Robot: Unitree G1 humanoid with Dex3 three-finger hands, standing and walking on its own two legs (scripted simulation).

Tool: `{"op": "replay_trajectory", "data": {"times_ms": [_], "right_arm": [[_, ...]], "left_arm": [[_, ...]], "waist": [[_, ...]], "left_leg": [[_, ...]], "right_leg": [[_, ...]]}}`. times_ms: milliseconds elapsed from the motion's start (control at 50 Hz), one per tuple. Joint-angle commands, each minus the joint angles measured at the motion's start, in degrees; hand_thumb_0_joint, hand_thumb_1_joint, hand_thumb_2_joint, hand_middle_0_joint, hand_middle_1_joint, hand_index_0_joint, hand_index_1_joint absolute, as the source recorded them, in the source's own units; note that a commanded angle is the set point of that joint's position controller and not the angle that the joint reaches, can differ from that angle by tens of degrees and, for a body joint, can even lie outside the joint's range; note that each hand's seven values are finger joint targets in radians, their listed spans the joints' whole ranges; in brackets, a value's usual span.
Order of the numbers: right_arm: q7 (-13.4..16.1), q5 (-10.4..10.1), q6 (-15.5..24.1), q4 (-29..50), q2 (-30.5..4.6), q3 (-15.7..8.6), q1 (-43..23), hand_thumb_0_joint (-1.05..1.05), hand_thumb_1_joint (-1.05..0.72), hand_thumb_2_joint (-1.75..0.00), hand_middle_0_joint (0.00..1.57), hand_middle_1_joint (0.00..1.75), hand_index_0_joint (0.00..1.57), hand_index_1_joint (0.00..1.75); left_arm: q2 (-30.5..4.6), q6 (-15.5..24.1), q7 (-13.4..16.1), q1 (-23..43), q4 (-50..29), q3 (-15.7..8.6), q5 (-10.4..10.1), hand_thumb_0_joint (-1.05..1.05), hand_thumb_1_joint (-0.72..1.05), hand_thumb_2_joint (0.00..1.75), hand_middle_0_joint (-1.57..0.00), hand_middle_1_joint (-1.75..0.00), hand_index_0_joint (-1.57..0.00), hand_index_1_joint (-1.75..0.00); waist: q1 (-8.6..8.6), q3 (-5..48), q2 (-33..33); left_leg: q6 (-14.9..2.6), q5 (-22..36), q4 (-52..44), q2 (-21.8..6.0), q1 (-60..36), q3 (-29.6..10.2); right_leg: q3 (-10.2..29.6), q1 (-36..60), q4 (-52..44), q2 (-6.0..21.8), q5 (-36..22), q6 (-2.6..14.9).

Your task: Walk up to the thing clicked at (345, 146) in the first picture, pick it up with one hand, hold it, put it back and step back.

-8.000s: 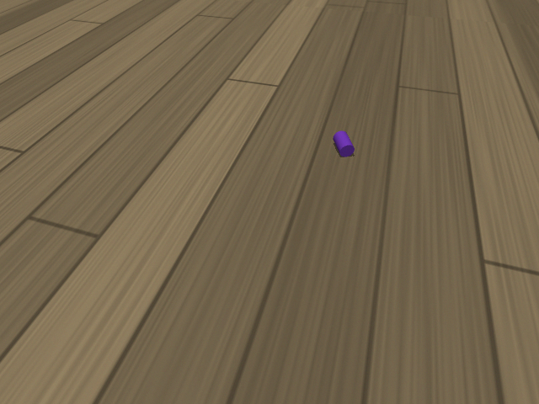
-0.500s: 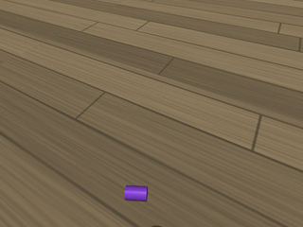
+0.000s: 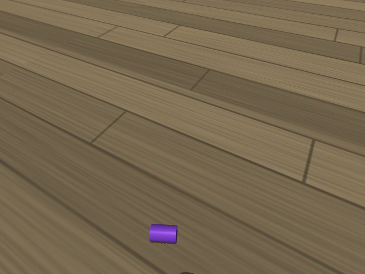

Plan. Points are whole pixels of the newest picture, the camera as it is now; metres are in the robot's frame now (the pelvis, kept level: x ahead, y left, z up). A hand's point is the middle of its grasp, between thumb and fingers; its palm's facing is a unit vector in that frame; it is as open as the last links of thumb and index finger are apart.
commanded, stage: stand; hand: left
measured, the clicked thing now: (163, 233) +0.45 +0.16 -0.74
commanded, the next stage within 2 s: walk up in 0.68 s
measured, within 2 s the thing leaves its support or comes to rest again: neither
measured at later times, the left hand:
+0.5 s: hand out of the picture +0.07 +0.26 -0.16, palm faces -0.01 -0.94 -0.35, open 7.3 cm
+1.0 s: hand out of the picture +0.08 +0.21 -0.18, palm faces -0.07 -0.91 -0.41, open 7.3 cm
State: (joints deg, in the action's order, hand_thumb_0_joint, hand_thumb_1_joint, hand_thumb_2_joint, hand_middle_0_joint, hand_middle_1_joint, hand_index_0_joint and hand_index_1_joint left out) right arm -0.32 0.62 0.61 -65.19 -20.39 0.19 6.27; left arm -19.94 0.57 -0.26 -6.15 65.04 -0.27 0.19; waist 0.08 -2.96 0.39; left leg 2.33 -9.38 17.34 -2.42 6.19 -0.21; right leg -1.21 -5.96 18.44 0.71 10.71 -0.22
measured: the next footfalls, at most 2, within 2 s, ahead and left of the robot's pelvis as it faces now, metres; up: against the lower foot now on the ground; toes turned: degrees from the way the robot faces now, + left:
right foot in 0.96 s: +0.05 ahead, -0.24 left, +0.00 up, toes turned -1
left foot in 1.20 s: +0.05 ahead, +0.05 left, +0.00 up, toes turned +1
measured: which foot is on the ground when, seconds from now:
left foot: down 0.00-0.96, up 0.98-1.00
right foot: down 0.00-0.70, up 0.72-0.94, down 0.96-1.00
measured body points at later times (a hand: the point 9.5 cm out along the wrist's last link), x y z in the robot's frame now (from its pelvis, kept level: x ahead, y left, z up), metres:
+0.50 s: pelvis +0.00 +0.00 +0.00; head +0.01 +0.00 +0.45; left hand +0.07 +0.30 -0.13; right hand +0.08 -0.30 -0.14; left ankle +0.00 +0.15 -0.75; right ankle -0.01 -0.12 -0.75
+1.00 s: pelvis -0.01 -0.09 -0.04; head +0.04 -0.08 +0.41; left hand +0.09 +0.26 -0.15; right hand +0.02 -0.46 -0.13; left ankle +0.00 +0.13 -0.74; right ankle +0.01 -0.25 -0.75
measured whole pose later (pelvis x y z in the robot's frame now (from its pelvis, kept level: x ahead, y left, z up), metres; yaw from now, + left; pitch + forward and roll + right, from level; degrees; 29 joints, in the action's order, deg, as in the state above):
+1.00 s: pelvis -0.01 -0.09 -0.04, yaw -3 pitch -2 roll +0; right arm 3.8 2.4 0.6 -54.4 -28.4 -6.0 13.9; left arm -25.8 -3.9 -4.0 -11.0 50.7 -7.6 3.1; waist 0.2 -7.7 -0.2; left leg 0.5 -26.3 46.1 -9.2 19.9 -4.3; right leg 4.0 -20.4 41.4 1.9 19.5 -2.4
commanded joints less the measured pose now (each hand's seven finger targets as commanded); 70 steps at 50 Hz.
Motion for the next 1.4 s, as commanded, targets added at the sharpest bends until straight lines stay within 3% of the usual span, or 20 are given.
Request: {"op": "replay_trajectory", "data": {"times_ms": [0, 640, 680, 720, 780, 860, 920, 960, 980, 1000, 1040, 1080, 1140, 1180, 1200, 1220, 1240, 1320, 1360, 1380], "right_arm": [[0.7, 0.0, 1.0, 3.4, -12.3, -2.2, -2.2, 0.00, -0.90, -0.90, 0.20, 0.30, 0.20, 0.30], [0.7, 0.0, 0.9, 3.6, -11.7, -2.2, -2.0, 0.00, -0.90, -0.90, 0.20, 0.30, 0.20, 0.30], [4.9, 0.1, 1.6, 3.2, -23.8, -8.2, 13.6, 0.00, -0.90, -0.90, 0.20, 0.30, 0.20, 0.30], [6.6, 0.5, 2.7, 7.1, -25.2, -10.4, 12.3, 0.00, -0.90, -0.90, 0.20, 0.30, 0.20, 0.30], [7.1, 1.7, 3.4, 11.5, -21.2, -10.0, 7.2, 0.00, -0.90, -0.90, 0.20, 0.30, 0.20, 0.30], [5.2, 2.6, 3.2, 15.2, -21.9, -9.8, 6.1, 0.00, -0.90, -0.90, 0.20, 0.30, 0.20, 0.30], [4.1, 2.2, 1.6, 16.6, -17.6, -8.0, 2.9, 0.00, -0.90, -0.90, 0.20, 0.30, 0.20, 0.30], [4.2, 0.7, 0.6, 18.4, -10.0, -5.1, 6.7, 0.00, -0.90, -0.90, 0.20, 0.30, 0.20, 0.30], [4.8, 0.1, 0.6, 17.3, -14.0, -6.6, 7.0, 0.00, -0.90, -0.90, 0.20, 0.30, 0.20, 0.30], [4.4, -0.4, 0.9, 16.0, -16.1, -6.9, 7.9, 0.00, -0.90, -0.90, 0.20, 0.30, 0.20, 0.30], [3.2, -1.1, 1.0, 13.1, -15.5, -6.1, 11.2, 0.00, -0.90, -0.90, 0.20, 0.30, 0.20, 0.30], [2.1, -0.3, 0.6, 12.7, -14.6, -5.9, 12.1, 0.00, -0.90, -0.90, 0.20, 0.30, 0.20, 0.30], [1.2, 0.7, 0.4, 13.4, -13.7, -5.9, 11.0, 0.00, -0.90, -0.90, 0.20, 0.30, 0.20, 0.30], [1.4, 1.7, 0.7, 13.1, -15.3, -6.8, 14.3, 0.00, -0.90, -0.90, 0.20, 0.30, 0.20, 0.30], [1.2, 2.2, 0.8, 14.7, -19.8, -7.9, 10.3, 0.00, -0.90, -0.90, 0.20, 0.30, 0.20, 0.30], [0.7, 1.5, 0.8, 16.3, -21.8, -8.2, 6.4, 0.00, -0.90, -0.90, 0.20, 0.30, 0.20, 0.30], [0.3, 1.6, 1.0, 16.5, -20.0, -8.1, 6.8, 0.00, -0.90, -0.90, 0.20, 0.30, 0.20, 0.30], [0.9, 0.5, 0.4, 16.3, -15.1, -6.4, 4.1, 0.00, -0.90, -0.90, 0.20, 0.30, 0.20, 0.30], [0.6, -0.5, -0.6, 16.6, -13.4, -6.0, 3.8, 0.00, -0.90, -0.90, 0.20, 0.30, 0.20, 0.30], [0.4, -1.0, -0.8, 17.4, -12.2, -5.7, 4.5, 0.00, -0.90, -0.90, 0.20, 0.30, 0.20, 0.30]], "left_arm": [[-12.6, 1.3, 0.7, 1.5, -3.6, -2.0, 0.3, 0.00, 0.90, 0.90, -0.20, -0.30, -0.20, -0.30], [-13.0, 1.2, 0.8, 1.1, -3.9, -2.2, 0.3, 0.00, 0.90, 0.90, -0.20, -0.30, -0.20, -0.30], [-16.5, -3.4, -2.1, 2.7, -11.4, -7.5, 4.3, 0.00, 0.90, 0.90, -0.20, -0.30, -0.20, -0.30], [-14.5, -5.8, -3.0, 1.5, -15.4, -8.1, 4.1, 0.00, 0.90, 0.90, -0.20, -0.30, -0.20, -0.30], [-13.8, -5.8, -4.4, -1.1, -18.0, -8.6, 3.0, 0.00, 0.90, 0.90, -0.20, -0.30, -0.20, -0.30], [-13.1, -5.6, -5.4, -3.0, -19.5, -8.7, 2.9, 0.00, 0.90, 0.90, -0.20, -0.30, -0.20, -0.30], [-14.2, -4.1, -3.6, -15.2, -14.0, -9.4, 2.7, 0.00, 0.90, 0.90, -0.20, -0.30, -0.20, -0.30], [-23.5, -2.4, -2.2, -10.6, -18.8, -10.6, 3.9, 0.00, 0.90, 0.90, -0.20, -0.30, -0.20, -0.30], [-24.8, -2.6, -2.0, -4.9, -20.1, -10.1, 3.4, 0.00, 0.90, 0.90, -0.20, -0.30, -0.20, -0.30], [-21.7, -2.4, -1.6, -2.8, -20.7, -9.3, 2.5, 0.00, 0.90, 0.90, -0.20, -0.30, -0.20, -0.30], [-18.4, -1.6, -0.6, -0.1, -19.8, -8.0, 2.2, 0.00, 0.90, 0.90, -0.20, -0.30, -0.20, -0.30], [-19.0, -0.9, -0.1, -2.0, -18.5, -7.8, 1.9, 0.00, 0.90, 0.90, -0.20, -0.30, -0.20, -0.30], [-19.2, 0.1, 0.4, -3.1, -17.9, -7.2, 0.9, 0.00, 0.90, 0.90, -0.20, -0.30, -0.20, -0.30], [-16.5, 0.1, 0.9, -1.5, -18.8, -5.9, -0.4, 0.00, 0.90, 0.90, -0.20, -0.30, -0.20, -0.30], [-13.2, -0.1, 1.2, -2.3, -18.8, -4.9, -1.1, 0.00, 0.90, 0.90, -0.20, -0.30, -0.20, -0.30], [-14.9, -0.5, 2.1, -2.7, -17.3, -5.5, -1.3, 0.00, 0.90, 0.90, -0.20, -0.30, -0.20, -0.30], [-15.4, -0.5, 2.3, -3.4, -16.5, -5.7, -0.8, 0.00, 0.90, 0.90, -0.20, -0.30, -0.20, -0.30], [-12.1, 1.7, 2.3, -5.5, -14.7, -4.8, -0.9, 0.00, 0.90, 0.90, -0.20, -0.30, -0.20, -0.30], [-13.3, 2.4, 2.5, -7.0, -13.2, -5.3, -0.2, 0.00, 0.90, 0.90, -0.20, -0.30, -0.20, -0.30], [-16.0, 2.9, 2.9, -7.0, -13.6, -5.7, 0.6, 0.00, 0.90, 0.90, -0.20, -0.30, -0.20, -0.30]], "waist": [[-0.02, 4.9, -0.4], [-0.13, 4.3, -0.7], [-4.07, 0.8, 0.0], [-2.33, 3.0, 2.0], [0.93, 2.3, 3.9], [0.51, 1.4, 10.8], [5.50, 5.2, 2.7], [4.37, 2.5, -20.2], [2.70, 1.9, -16.1], [1.29, 0.3, -10.1], [-0.53, 1.7, -9.5], [-0.07, 1.4, -11.0], [-0.41, 1.1, -6.9], [-2.77, 4.4, -2.3], [-0.68, 3.4, 8.6], [-0.49, 2.4, 12.7], [-0.50, 2.0, 10.4], [1.65, 3.6, 8.4], [2.02, 7.4, 4.6], [1.71, 8.4, 0.1]], "left_leg": [[-2.79, 8.4, -1.3, -5.7, -1.5, -4.2], [-2.59, 8.3, -2.0, -5.4, -1.7, -3.9], [-12.10, 12.3, -1.4, -17.1, -8.8, -16.1], [-18.86, 16.1, -0.6, -27.3, -5.4, -21.5], [-14.95, 10.8, 3.0, -20.4, 0.3, -11.8], [-13.44, 4.4, 6.4, -14.9, 9.2, -5.9], [-8.72, -3.3, 25.2, -6.1, 18.3, 1.9], [-3.63, -30.7, 46.2, 5.5, 30.5, -1.4], [-3.49, -29.7, 50.2, 3.4, 24.3, -7.0], [-3.47, -26.2, 49.4, 1.4, 23.1, -7.4], [-3.40, -20.4, 42.1, -1.0, 20.1, -4.9], [-3.55, -20.4, 34.6, -0.6, 17.5, -3.6], [-4.60, -17.2, 20.9, 1.1, 11.5, -2.8], [-6.36, -2.0, 6.1, -0.2, 2.4, -6.7], [-9.48, 4.1, 2.6, -8.3, 1.5, -21.2], [-16.10, 4.3, 2.7, -14.0, 5.1, -26.3], [-18.92, 6.8, 3.7, -15.0, 5.3, -26.8], [-12.56, 27.4, 13.0, -7.6, 1.6, -11.5], [-8.19, 23.4, 18.3, -4.3, 3.4, -7.4], [-5.37, 17.7, 21.9, -1.2, 10.3, -6.0]], "right_leg": [[5.0, 0.6, -2.9, 7.0, -9.0, 1.20], [5.1, 0.4, -2.9, 6.9, -9.0, 1.40], [0.2, -18.9, 17.7, 0.2, 9.6, 0.42], [11.3, -23.4, 39.8, 3.5, 20.2, 0.50], [16.1, -23.3, 42.5, 4.7, 17.1, 2.13], [5.1, -14.2, 27.7, 2.9, 16.6, 0.82], [-1.8, 2.5, 11.6, -2.6, 5.6, 0.24], [31.5, -4.2, -4.3, 16.4, 12.9, 8.79], [35.7, -11.6, -5.9, 19.5, 15.5, 16.03], [29.9, -12.1, -2.3, 18.0, 14.8, 16.12], [19.6, -11.1, 3.3, 12.9, 15.0, 12.24], [20.9, -10.9, 4.2, 14.9, 13.0, 12.80], [18.8, -10.2, 10.1, 16.2, -7.8, 12.66], [13.4, -12.2, 19.0, 12.9, -15.2, 7.84], [6.2, -18.0, 25.5, 4.5, -3.4, 3.14], [1.8, -16.8, 30.1, -0.6, 22.0, 1.96], [4.4, -15.9, 35.0, -0.1, 26.2, 1.85], [0.7, -10.1, 15.0, 0.8, 11.4, 1.62], [2.6, -0.7, 6.7, 2.4, -6.2, 2.60], [12.0, 4.6, 6.8, 9.5, -16.4, 5.62]]}}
